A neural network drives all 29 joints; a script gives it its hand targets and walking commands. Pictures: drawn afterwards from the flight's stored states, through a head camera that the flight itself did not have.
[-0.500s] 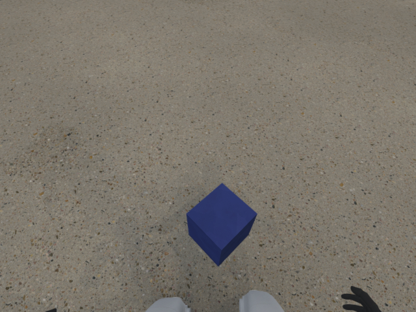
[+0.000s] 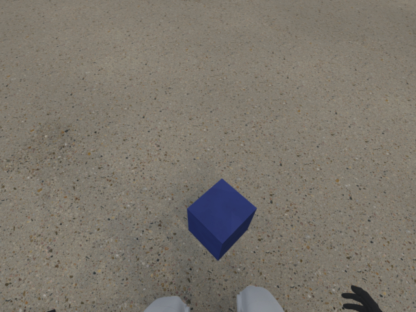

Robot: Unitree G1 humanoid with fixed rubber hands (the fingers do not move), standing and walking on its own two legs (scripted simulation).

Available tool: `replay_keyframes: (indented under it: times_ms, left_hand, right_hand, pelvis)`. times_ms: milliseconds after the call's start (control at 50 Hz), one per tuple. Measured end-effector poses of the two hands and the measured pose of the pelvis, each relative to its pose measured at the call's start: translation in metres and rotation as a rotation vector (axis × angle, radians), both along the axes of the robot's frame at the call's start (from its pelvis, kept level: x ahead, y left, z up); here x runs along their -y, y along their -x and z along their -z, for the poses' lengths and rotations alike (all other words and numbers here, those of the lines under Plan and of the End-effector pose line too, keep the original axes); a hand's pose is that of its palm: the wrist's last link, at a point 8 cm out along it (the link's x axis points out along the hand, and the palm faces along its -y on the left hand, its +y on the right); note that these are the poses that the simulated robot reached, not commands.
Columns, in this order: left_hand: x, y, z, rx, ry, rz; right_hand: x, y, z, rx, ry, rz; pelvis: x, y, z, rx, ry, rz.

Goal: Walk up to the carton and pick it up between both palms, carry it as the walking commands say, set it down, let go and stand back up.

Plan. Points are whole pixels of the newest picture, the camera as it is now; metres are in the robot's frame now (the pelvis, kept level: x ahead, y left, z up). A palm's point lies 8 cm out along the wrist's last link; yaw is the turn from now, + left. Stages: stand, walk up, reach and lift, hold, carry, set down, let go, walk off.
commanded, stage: walk up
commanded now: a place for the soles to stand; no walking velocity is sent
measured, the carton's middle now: (219, 220) +0.53 -0.07 -0.62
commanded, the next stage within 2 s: none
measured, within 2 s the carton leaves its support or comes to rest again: neither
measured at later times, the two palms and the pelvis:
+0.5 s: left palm out of the picture +0.05 +0.33 -0.10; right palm out of the picture +0.09 -0.31 -0.11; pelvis -0.01 +0.01 -0.01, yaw -1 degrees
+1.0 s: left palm out of the picture +0.05 +0.34 -0.11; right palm out of the picture +0.08 -0.30 -0.11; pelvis -0.02 +0.02 -0.01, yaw -1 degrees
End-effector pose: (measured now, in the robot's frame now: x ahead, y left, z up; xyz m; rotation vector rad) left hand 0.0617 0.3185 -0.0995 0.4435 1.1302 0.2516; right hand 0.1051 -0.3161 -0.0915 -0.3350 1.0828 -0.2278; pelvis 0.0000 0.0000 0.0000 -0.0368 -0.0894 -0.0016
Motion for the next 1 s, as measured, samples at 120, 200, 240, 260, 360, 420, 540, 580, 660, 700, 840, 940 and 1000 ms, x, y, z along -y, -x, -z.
replay_keyframes:
  times_ms: [120,200,240,260,360,420,540,580,660,700,840,940,1000]
  left_hand:
    - [0.01,0.008,-0.002,-0.033,0.001,0.002]
    - [0.018,0.015,0.003,-0.031,-0.016,0.009]
    - [0.02,0.02,0.002,-0.033,-0.023,0.003]
    - [0.018,0.021,0.0,-0.032,-0.028,0.001]
    - [0.004,0.02,-0.003,-0.018,-0.04,0.008]
    - [-0.006,0.015,0.004,-0.004,-0.031,0.007]
    - [-0.006,0.006,-0.001,0.001,-0.004,0.013]
    - [-0.003,0.006,-0.002,-0.006,0.001,0.014]
    - [0.004,0.007,-0.002,-0.02,-0.001,0.015]
    - [0.008,0.008,-0.002,-0.018,-0.008,0.019]
    - [0.006,0.021,-0.002,-0.017,-0.035,0.02]
    - [-0.011,0.019,0.005,0.002,-0.029,0.022]
    - [-0.017,0.014,0.007,0.002,-0.017,0.021]
  right_hand:
    - [0.01,0.002,0.001,-0.014,-0.006,-0.001]
    - [0.019,0.0,0.017,-0.022,-0.027,-0.001]
    - [0.018,-0.001,0.023,-0.024,-0.039,0.001]
    - [0.016,-0.001,0.025,-0.022,-0.046,0.002]
    - [0.002,0.001,0.028,-0.01,-0.065,0.003]
    - [-0.008,0.005,0.029,-0.001,-0.054,0.0]
    - [-0.008,0.014,0.006,-0.005,-0.015,0.01]
    - [-0.004,0.014,0.001,-0.003,-0.005,0.012]
    - [0.003,0.014,0.003,-0.012,-0.007,0.014]
    - [0.007,0.014,0.008,-0.02,-0.018,0.015]
    - [0.004,0.01,0.026,-0.011,-0.053,0.02]
    - [-0.012,0.016,0.028,0.001,-0.051,0.018]
    - [-0.02,0.024,0.022,-0.003,-0.039,0.017]
  pelvis:
    - [0.01,0.001,-0.002,-0.028,-0.014,0.003]
    - [0.021,0.0,0.009,-0.039,-0.028,0.002]
    - [0.021,0.001,0.011,-0.019,-0.027,0.001]
    - [0.02,0.001,0.011,-0.018,-0.026,0.001]
    - [0.008,0.005,0.012,-0.015,-0.014,0.005]
    - [-0.002,0.008,0.016,-0.005,-0.004,0.004]
    - [-0.006,0.008,0.002,0.0,-0.003,0.011]
    - [-0.005,0.007,-0.001,-0.008,-0.006,0.012]
    - [0.002,0.006,-0.001,-0.022,-0.017,0.013]
    - [0.007,0.006,0.002,-0.033,-0.025,0.014]
    - [0.009,0.009,0.012,-0.011,-0.026,0.017]
    - [-0.008,0.015,0.017,-0.007,-0.004,0.017]
    - [-0.017,0.017,0.014,0.005,-0.002,0.021]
